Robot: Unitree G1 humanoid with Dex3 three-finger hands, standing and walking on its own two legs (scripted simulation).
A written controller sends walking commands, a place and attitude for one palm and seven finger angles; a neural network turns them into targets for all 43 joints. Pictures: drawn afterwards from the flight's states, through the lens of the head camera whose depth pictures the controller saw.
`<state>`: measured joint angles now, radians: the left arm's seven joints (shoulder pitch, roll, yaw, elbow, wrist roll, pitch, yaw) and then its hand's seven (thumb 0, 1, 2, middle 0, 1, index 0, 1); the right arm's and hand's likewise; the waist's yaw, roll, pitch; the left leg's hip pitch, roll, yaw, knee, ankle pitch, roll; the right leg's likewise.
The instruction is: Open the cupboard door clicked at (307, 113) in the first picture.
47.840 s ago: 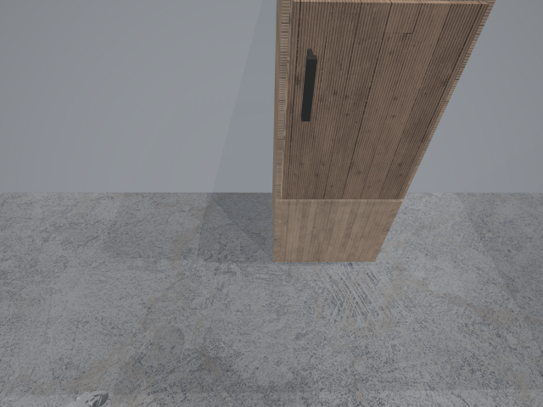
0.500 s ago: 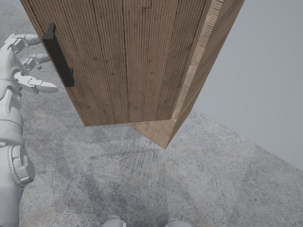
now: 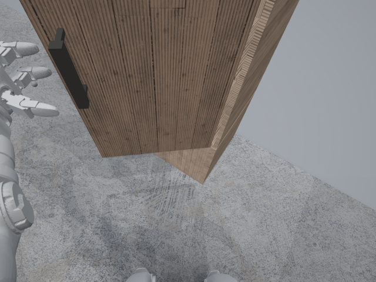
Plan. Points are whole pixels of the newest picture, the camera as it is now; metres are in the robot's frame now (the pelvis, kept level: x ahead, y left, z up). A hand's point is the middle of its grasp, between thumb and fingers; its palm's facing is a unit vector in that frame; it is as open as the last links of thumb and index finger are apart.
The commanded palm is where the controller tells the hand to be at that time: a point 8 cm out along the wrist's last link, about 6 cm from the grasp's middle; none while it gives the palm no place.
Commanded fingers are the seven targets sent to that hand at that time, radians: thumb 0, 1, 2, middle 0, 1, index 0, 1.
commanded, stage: move the hooked fingers beside the handle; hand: left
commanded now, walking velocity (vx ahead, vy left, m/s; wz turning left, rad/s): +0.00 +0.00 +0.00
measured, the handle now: (73, 72) +0.51 +0.21 +0.12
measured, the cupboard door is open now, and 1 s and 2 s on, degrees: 42 42 42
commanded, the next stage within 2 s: slide the fingers in behind the handle in 0.66 s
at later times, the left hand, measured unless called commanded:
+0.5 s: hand (31, 88) +0.46 +0.27 +0.13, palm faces +0.07 -1.00 +0.01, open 14.0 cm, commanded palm +0.45 +0.31 +0.12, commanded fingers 0.00 -0.50 0.30 -0.30 -1.20 -0.30 -1.20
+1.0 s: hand (43, 86) +0.47 +0.25 +0.12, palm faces +0.06 -1.00 +0.01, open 14.0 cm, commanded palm +0.45 +0.29 +0.12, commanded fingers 0.00 -0.50 0.30 -0.30 -1.20 -0.30 -1.20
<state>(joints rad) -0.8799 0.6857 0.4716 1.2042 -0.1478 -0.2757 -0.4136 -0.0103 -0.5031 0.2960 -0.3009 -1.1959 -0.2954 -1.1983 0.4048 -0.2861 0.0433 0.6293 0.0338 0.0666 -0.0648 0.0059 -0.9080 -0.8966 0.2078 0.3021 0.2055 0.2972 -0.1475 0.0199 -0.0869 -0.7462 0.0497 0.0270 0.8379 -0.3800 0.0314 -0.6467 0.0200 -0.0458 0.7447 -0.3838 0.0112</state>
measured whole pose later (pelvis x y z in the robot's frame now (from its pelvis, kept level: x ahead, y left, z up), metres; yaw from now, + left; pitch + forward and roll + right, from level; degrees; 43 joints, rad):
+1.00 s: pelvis +0.00 +0.00 +0.00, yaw +0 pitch +15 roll -3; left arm -0.86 0.63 0.44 1.17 -0.16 -0.27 -0.38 -0.01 -0.50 0.30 -0.30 -1.20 -0.30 -1.20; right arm 0.41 -0.29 0.04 0.64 0.03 0.06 -0.06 0.01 -0.91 -0.90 0.21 0.30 0.21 0.30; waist -0.14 0.02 -0.09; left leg -0.73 0.05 0.02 0.83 -0.37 0.03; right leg -0.64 0.02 -0.05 0.75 -0.38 0.01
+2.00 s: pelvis +0.00 -0.01 +0.00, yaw +4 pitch +13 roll -3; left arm -0.85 0.42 0.21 1.06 -0.22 -0.28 -0.13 -0.01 -0.50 0.30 -0.08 -1.12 -0.07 -1.12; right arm 0.37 -0.27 0.01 0.73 0.02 -0.03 -0.02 0.01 -0.91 -0.90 0.21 0.30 0.20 0.30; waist -0.06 0.04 -0.08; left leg -0.69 0.01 -0.03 0.83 -0.37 0.02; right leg -0.57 -0.01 -0.10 0.75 -0.41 0.00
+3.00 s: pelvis +0.00 -0.01 +0.00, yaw +3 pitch +15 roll -3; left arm -0.89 0.50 0.29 1.13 -0.20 -0.29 -0.23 -0.01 -0.50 0.30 -0.15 -1.15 -0.13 -1.14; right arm 0.36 -0.28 0.02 0.72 0.03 -0.02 -0.03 0.01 -0.91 -0.90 0.21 0.30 0.20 0.30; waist -0.08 0.03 -0.09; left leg -0.72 0.02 -0.02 0.83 -0.37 0.02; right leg -0.61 0.00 -0.09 0.76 -0.41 0.00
